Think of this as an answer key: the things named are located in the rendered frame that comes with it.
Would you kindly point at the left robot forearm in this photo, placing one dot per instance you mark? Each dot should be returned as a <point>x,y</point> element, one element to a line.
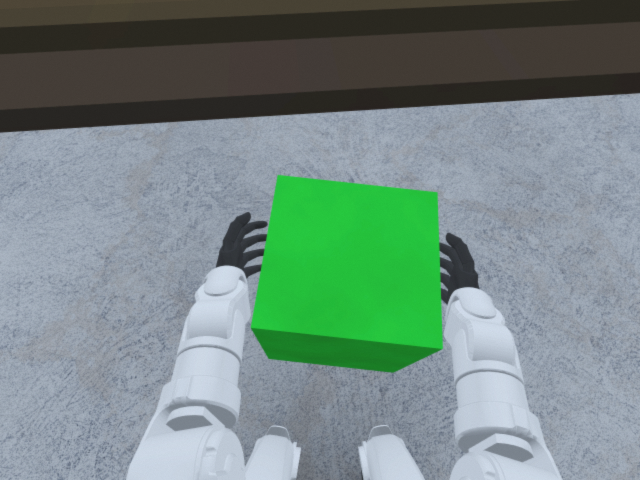
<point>203,389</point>

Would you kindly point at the right robot thigh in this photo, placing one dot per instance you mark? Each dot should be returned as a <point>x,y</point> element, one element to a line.
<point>385,457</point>

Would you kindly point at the carton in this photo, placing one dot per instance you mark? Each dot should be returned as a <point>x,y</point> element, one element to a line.
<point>350,276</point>

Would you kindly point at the right robot forearm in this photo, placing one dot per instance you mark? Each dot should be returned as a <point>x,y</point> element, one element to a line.
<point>493,413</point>

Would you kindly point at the left robot thigh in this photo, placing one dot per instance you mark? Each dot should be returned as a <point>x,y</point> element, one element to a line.
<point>273,458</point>

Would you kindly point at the robot left hand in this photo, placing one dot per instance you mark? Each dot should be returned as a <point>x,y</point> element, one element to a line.
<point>231,252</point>

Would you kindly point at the left robot upper arm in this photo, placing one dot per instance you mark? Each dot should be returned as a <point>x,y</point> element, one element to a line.
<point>204,453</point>

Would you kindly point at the robot right hand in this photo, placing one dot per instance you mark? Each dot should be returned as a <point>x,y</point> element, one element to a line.
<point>461,267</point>

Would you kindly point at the right robot upper arm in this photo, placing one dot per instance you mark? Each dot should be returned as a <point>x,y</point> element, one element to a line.
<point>484,465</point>

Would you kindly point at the robot thigh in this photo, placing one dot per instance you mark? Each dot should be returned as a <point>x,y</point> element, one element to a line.
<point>273,458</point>
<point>385,457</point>

